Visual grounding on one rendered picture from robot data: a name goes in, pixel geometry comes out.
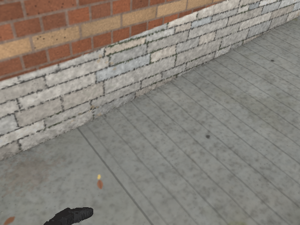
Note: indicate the left robot hand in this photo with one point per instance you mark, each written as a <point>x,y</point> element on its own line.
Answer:
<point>70,216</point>

